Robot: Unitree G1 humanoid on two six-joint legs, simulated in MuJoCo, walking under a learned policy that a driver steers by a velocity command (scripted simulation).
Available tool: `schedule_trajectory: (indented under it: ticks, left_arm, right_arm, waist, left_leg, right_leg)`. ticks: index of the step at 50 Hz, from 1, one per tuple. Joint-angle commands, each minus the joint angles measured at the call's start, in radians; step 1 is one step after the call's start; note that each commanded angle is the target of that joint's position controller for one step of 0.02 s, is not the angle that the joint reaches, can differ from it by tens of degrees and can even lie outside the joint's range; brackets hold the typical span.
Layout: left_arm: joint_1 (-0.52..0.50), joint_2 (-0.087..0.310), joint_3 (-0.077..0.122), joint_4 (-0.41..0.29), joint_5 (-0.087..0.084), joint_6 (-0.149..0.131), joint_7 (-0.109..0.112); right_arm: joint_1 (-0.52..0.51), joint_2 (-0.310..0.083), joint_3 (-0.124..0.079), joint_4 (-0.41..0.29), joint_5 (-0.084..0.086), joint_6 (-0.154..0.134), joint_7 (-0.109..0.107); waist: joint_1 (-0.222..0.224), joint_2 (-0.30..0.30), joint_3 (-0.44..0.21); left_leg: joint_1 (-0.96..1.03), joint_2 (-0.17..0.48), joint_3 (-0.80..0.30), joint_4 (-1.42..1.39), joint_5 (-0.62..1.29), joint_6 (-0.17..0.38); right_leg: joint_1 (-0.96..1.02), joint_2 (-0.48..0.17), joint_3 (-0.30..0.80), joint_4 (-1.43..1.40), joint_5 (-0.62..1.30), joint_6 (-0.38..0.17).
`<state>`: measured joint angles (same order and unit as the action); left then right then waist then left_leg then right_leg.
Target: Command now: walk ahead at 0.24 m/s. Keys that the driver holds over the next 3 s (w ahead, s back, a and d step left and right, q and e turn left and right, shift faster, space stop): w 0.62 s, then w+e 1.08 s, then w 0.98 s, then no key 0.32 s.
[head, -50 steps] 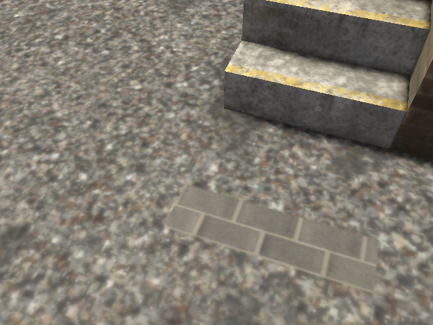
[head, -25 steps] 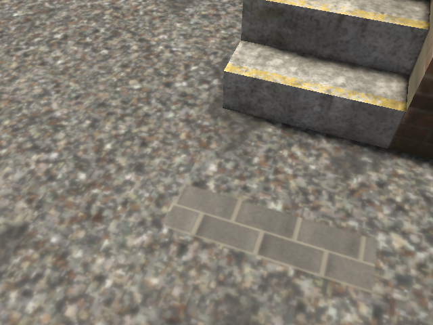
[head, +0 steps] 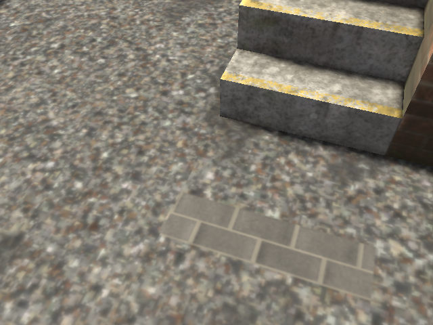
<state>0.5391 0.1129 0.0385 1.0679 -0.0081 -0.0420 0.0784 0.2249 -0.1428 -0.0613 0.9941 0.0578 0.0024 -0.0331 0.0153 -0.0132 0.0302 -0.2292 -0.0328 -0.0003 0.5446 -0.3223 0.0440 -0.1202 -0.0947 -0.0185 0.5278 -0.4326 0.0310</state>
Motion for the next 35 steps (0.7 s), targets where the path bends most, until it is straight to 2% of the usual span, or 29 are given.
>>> schedule_trajectory:
  ticks: [1,2,3,4,5,6,7,8,9,10,11,13,15,18,19,20,23,24,25,26,27,28,29,30,31,32,33,34,35]
  left_arm:
    - [0.056,0.008,-0.001,-0.040,-0.009,-0.043,-0.003]
    - [0.050,0.011,0.003,-0.048,-0.013,-0.060,-0.011]
    - [0.071,0.007,0.005,-0.044,-0.016,-0.074,-0.018]
    - [0.142,-0.009,0.004,-0.023,-0.017,-0.082,-0.025]
    - [0.281,-0.011,0.007,0.031,-0.011,-0.084,-0.028]
    - [0.416,0.081,0.036,0.092,0.003,-0.076,-0.031]
    - [0.429,0.228,0.071,0.066,-0.001,-0.078,-0.053]
    - [0.285,0.201,0.060,0.021,0.013,-0.084,-0.055]
    - [0.224,0.149,0.046,0.008,0.011,-0.088,-0.056]
    - [0.217,0.124,0.038,0.019,0.002,-0.085,-0.064]
    - [0.211,0.113,0.029,0.031,-0.001,-0.080,-0.071]
    - [0.230,0.056,0.003,0.052,0.010,-0.064,-0.071]
    - [0.220,0.077,-0.002,0.052,0.020,-0.055,-0.061]
    - [0.133,0.123,-0.003,0.012,0.028,-0.053,-0.046]
    - [0.124,0.138,0.000,0.004,0.026,-0.055,-0.045]
    - [0.115,0.122,-0.009,0.007,0.018,-0.061,-0.052]
    - [0.134,0.155,0.001,0.018,-0.004,-0.065,-0.058]
    - [0.130,0.179,0.009,0.020,-0.008,-0.062,-0.059]
    - [0.123,0.184,0.009,0.009,-0.013,-0.062,-0.063]
    - [0.111,0.201,0.013,0.014,-0.012,-0.058,-0.062]
    - [0.079,0.209,0.016,0.007,-0.007,-0.052,-0.059]
    - [0.038,0.239,0.021,-0.018,-0.005,-0.055,-0.060]
    - [0.179,0.075,-0.022,-0.043,0.010,-0.066,-0.074]
    - [0.198,0.047,-0.029,-0.024,-0.032,-0.098,-0.084]
    - [0.026,0.111,-0.008,-0.079,-0.064,-0.111,-0.080]
    - [-0.073,0.121,-0.006,-0.109,-0.065,-0.106,-0.067]
    - [-0.108,0.122,0.004,-0.109,-0.048,-0.092,-0.052]
    - [-0.080,0.102,0.014,-0.103,-0.035,-0.071,-0.046]
    - [-0.062,0.095,0.023,-0.103,-0.032,-0.052,-0.048]
  right_arm:
    - [0.172,-0.168,-0.043,-0.001,0.020,-0.036,0.005]
    - [0.165,-0.180,-0.046,-0.005,0.017,-0.048,0.007]
    - [0.109,-0.177,-0.046,-0.024,0.013,-0.058,0.009]
    - [0.005,-0.163,-0.041,-0.057,0.017,-0.064,0.011]
    - [-0.152,-0.130,-0.032,-0.109,0.024,-0.069,0.014]
    - [-0.221,-0.041,-0.010,-0.146,0.009,-0.078,0.022]
    - [-0.217,-0.051,-0.010,-0.192,-0.010,-0.090,0.015]
    - [-0.166,-0.094,-0.020,-0.171,-0.011,-0.091,0.012]
    - [-0.100,-0.097,-0.021,-0.153,0.008,-0.095,0.017]
    - [-0.075,-0.100,-0.025,-0.136,0.015,-0.099,0.020]
    - [-0.101,-0.111,-0.031,-0.145,0.012,-0.106,0.022]
    - [-0.137,-0.095,-0.032,-0.160,0.005,-0.108,0.040]
    - [-0.168,-0.057,-0.019,-0.177,0.009,-0.097,0.055]
    - [-0.262,-0.037,0.002,-0.224,0.012,-0.078,0.060]
    - [-0.294,-0.042,0.006,-0.239,0.011,-0.074,0.062]
    - [-0.338,-0.051,0.006,-0.249,0.022,-0.066,0.063]
    - [-0.408,-0.086,0.006,-0.282,0.019,-0.064,0.070]
    - [-0.403,-0.099,0.006,-0.293,0.008,-0.070,0.074]
    - [-0.388,-0.127,-0.002,-0.296,-0.012,-0.082,0.077]
    - [-0.319,-0.157,-0.018,-0.289,-0.016,-0.089,0.077]
    - [-0.115,-0.204,-0.045,-0.233,-0.010,-0.089,0.068]
    - [0.120,-0.269,-0.072,-0.138,-0.019,-0.081,0.054]
    - [0.253,-0.401,-0.094,-0.094,-0.051,-0.076,0.046]
    - [0.283,-0.334,-0.071,-0.065,-0.059,-0.075,0.060]
    - [0.146,-0.238,-0.041,-0.069,-0.060,-0.086,0.067]
    - [0.045,-0.178,-0.024,-0.078,-0.052,-0.098,0.073]
    - [-0.033,-0.131,-0.011,-0.080,-0.051,-0.113,0.080]
    - [-0.048,-0.107,-0.008,-0.064,-0.058,-0.124,0.083]
    - [-0.043,-0.102,-0.002,-0.040,-0.069,-0.120,0.082]
  waist:
    - [-0.067,0.174,0.164]
    - [-0.051,0.188,0.167]
    - [-0.013,0.202,0.161]
    - [0.060,0.210,0.149]
    - [0.161,0.146,0.144]
    - [0.203,-0.137,0.076]
    - [0.181,-0.380,0.081]
    - [0.103,-0.254,0.112]
    - [0.068,-0.180,0.135]
    - [0.071,-0.140,0.142]
    - [0.073,-0.098,0.159]
    - [0.078,-0.090,0.139]
    - [0.073,-0.090,0.134]
    - [0.062,-0.072,0.172]
    - [0.066,-0.082,0.185]
    - [0.075,-0.109,0.173]
    - [0.079,-0.136,0.204]
    - [0.067,-0.140,0.197]
    - [0.049,-0.169,0.177]
    - [-0.008,-0.197,0.110]
    - [-0.129,-0.208,-0.018]
    - [-0.221,-0.176,-0.162]
    - [-0.141,0.183,-0.410]
    - [-0.142,0.280,-0.550]
    - [-0.118,0.216,-0.284]
    - [-0.086,0.102,-0.143]
    - [-0.042,0.011,-0.092]
    - [-0.004,0.029,-0.081]
    - [0.013,0.061,-0.077]
  left_leg:
    - [0.016,0.242,-0.423,-0.366,-0.568,0.188]
    - [-0.013,0.282,-0.500,-0.402,-0.537,0.221]
    - [-0.061,0.294,-0.510,-0.409,-0.467,0.230]
    - [-0.142,0.270,-0.438,-0.372,-0.367,0.204]
    - [-0.313,0.175,-0.255,-0.238,-0.192,0.137]
    - [-0.449,0.043,-0.019,0.134,-0.033,0.050]
    - [-0.576,-0.012,0.058,0.352,-0.203,0.027]
    - [-0.574,0.075,-0.036,0.515,-0.205,0.050]
    - [-0.629,0.110,-0.043,0.612,-0.125,0.063]
    - [-0.673,0.124,-0.022,0.651,-0.065,0.069]
    - [-0.737,0.143,-0.016,0.649,-0.004,0.068]
    - [-0.710,0.161,0.013,0.601,0.094,0.048]
    - [-0.676,0.165,0.038,0.542,0.172,0.022]
    - [-0.559,0.158,0.047,0.364,0.293,-0.007]
    - [-0.517,0.147,0.058,0.314,0.323,-0.007]
    - [-0.450,0.125,0.082,0.244,0.352,-0.008]
    - [-0.392,0.095,0.103,0.137,0.327,0.026]
    - [-0.379,0.082,0.115,0.106,0.303,0.039]
    - [-0.335,0.047,0.144,0.096,0.264,0.059]
    - [-0.224,0.012,0.161,0.091,0.242,0.078]
    - [0.022,-0.022,0.159,0.066,0.262,0.107]
    - [0.373,0.055,0.058,0.082,0.345,0.137]
    - [0.760,0.371,-0.431,-0.026,0.144,0.290]
    - [0.735,0.473,-0.833,-0.310,-0.101,0.347]
    - [0.521,0.419,-0.673,-0.340,-0.053,0.256]
    - [0.326,0.393,-0.465,-0.321,0.071,0.202]
    - [0.169,0.347,-0.309,-0.325,0.177,0.158]
    - [0.076,0.302,-0.201,-0.345,0.197,0.127]
    - [0.039,0.273,-0.146,-0.367,0.189,0.108]
  right_leg:
    - [-0.294,0.075,-0.079,0.135,-0.070,-0.062]
    - [-0.282,0.062,-0.043,0.169,-0.060,-0.088]
    - [-0.230,0.046,-0.012,0.167,-0.055,-0.116]
    - [-0.110,0.033,0.005,0.061,-0.013,-0.144]
    - [0.125,0.035,0.017,-0.128,0.046,-0.162]
    - [0.334,-0.074,0.167,-0.255,0.110,-0.157]
    - [0.324,-0.309,0.580,-0.390,0.112,-0.243]
    - [0.225,-0.332,0.602,-0.375,0.033,-0.279]
    - [0.240,-0.291,0.503,-0.374,0.029,-0.265]
    - [0.270,-0.245,0.418,-0.386,0.052,-0.242]
    - [0.309,-0.229,0.361,-0.393,0.146,-0.219]
    - [0.311,-0.167,0.223,-0.385,0.400,-0.172]
    - [0.270,-0.145,0.150,-0.378,0.550,-0.159]
    - [0.116,-0.128,0.079,-0.410,0.570,-0.155]
    - [0.085,-0.128,0.064,-0.426,0.569,-0.156]
    - [0.055,-0.118,0.051,-0.424,0.542,-0.155]
    - [0.106,-0.157,0.038,-0.425,0.565,-0.160]
    - [0.143,-0.169,0.031,-0.401,0.630,-0.164]
    - [0.183,-0.172,0.024,-0.343,0.862,-0.165]
    - [0.202,-0.175,0.008,-0.232,1.092,-0.152]
    - [0.160,-0.146,-0.019,-0.022,1.221,-0.130]
    - [-0.045,-0.100,-0.018,0.219,1.071,-0.090]
    - [-0.367,0.072,0.026,0.637,0.258,-0.029]
    - [-0.457,0.155,0.201,0.871,-0.104,-0.033]
    - [-0.576,0.085,0.192,0.945,-0.080,-0.059]
    - [-0.582,0.030,0.143,0.922,0.007,-0.082]
    - [-0.519,-0.017,0.128,0.859,0.097,-0.094]
    - [-0.442,-0.055,0.138,0.793,0.166,-0.111]
    - [-0.401,-0.067,0.135,0.785,0.212,-0.128]
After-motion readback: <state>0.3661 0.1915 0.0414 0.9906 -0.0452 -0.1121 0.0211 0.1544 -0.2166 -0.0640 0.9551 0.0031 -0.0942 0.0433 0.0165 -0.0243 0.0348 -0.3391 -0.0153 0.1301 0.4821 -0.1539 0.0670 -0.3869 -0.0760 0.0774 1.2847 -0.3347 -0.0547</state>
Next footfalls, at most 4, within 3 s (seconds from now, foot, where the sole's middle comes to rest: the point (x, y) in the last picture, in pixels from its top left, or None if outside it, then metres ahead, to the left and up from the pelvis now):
0.56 left None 0.42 0.14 -0.77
1.16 right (259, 257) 0.73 -0.10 -0.77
1.64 left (234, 181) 1.06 -0.03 -0.77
2.08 right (314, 189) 1.03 -0.33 -0.77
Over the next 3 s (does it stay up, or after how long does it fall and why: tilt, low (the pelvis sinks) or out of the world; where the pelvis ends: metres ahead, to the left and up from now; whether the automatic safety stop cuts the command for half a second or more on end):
stays up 1.21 -0.18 0.01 its command is cut before an obstacle after 2.1 s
